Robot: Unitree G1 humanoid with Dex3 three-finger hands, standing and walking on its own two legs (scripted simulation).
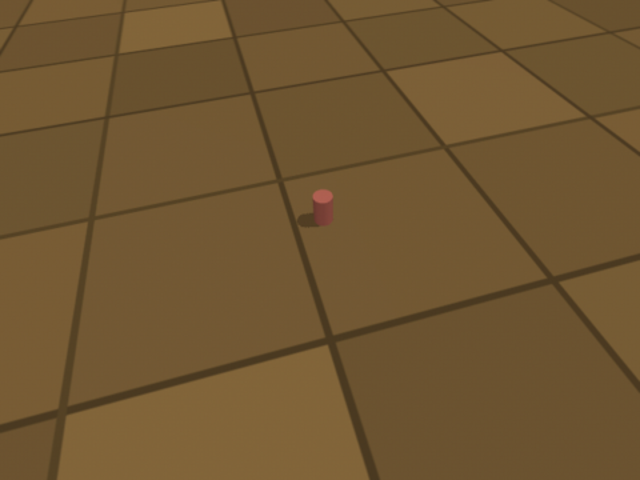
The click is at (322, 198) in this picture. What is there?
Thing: squat round
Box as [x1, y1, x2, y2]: [313, 189, 332, 225]
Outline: 321,189 313,194 314,220 316,223 320,225 326,225 330,223 332,220 332,194 327,190
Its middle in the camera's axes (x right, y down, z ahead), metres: +0.02 -0.15 +1.68
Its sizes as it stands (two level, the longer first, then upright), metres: 0.085 0.085 0.137
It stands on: the floor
